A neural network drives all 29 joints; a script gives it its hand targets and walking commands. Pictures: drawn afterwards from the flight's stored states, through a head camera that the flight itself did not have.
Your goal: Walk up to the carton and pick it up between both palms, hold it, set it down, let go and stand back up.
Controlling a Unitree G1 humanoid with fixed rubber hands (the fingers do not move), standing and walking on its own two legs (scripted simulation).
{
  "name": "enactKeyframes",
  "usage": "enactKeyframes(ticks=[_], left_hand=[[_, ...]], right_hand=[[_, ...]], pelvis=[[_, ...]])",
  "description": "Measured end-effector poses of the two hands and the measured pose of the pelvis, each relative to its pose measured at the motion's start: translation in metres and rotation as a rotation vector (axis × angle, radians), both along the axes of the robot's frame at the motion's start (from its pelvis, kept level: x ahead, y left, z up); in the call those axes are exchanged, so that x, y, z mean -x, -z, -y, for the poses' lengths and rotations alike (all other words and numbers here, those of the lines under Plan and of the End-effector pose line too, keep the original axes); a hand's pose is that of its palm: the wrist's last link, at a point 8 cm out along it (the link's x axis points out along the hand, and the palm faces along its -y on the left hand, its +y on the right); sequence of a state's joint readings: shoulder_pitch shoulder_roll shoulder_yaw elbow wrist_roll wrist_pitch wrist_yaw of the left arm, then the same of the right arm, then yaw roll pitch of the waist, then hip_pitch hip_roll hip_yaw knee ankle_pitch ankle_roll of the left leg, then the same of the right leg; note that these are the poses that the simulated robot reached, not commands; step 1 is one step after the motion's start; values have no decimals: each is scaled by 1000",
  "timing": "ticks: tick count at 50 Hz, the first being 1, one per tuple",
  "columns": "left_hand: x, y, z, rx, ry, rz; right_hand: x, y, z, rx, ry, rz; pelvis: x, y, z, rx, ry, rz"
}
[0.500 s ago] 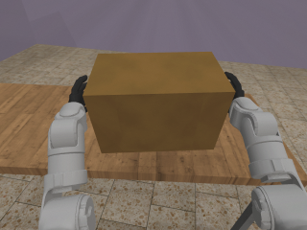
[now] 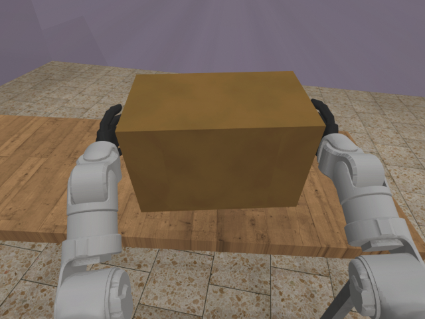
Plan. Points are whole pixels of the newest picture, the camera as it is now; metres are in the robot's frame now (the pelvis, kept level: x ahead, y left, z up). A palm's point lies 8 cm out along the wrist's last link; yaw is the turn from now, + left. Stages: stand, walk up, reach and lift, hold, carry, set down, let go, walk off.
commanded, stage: hold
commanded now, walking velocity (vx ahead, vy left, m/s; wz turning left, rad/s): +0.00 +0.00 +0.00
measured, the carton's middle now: (217, 141) +0.38 +0.01 +0.20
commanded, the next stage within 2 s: none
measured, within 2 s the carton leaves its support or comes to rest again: neither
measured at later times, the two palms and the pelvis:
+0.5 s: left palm (109, 147) +0.35 +0.20 +0.21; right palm (325, 141) +0.36 -0.18 +0.22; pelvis +0.00 +0.00 +0.00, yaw +0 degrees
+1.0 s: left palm (109, 146) +0.35 +0.20 +0.21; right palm (325, 140) +0.36 -0.18 +0.22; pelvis +0.00 +0.00 +0.00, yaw +0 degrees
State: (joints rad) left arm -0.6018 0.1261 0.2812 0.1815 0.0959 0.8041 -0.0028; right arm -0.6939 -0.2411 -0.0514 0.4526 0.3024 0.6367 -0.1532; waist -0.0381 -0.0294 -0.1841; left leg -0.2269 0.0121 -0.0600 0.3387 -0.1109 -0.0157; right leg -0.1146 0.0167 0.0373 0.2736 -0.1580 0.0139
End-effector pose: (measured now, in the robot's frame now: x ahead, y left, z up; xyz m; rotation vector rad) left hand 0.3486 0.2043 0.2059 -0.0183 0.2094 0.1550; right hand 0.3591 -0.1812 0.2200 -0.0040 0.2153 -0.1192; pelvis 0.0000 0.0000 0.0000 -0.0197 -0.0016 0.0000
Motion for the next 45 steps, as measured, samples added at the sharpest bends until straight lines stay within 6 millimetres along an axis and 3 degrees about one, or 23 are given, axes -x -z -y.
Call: enactKeyframes(ticks=[45], left_hand=[[0,-3,0,-1,-1,6]], right_hand=[[0,-1,0,-1,-1,5]], pelvis=[[-1,0,1,-1,0,5]])
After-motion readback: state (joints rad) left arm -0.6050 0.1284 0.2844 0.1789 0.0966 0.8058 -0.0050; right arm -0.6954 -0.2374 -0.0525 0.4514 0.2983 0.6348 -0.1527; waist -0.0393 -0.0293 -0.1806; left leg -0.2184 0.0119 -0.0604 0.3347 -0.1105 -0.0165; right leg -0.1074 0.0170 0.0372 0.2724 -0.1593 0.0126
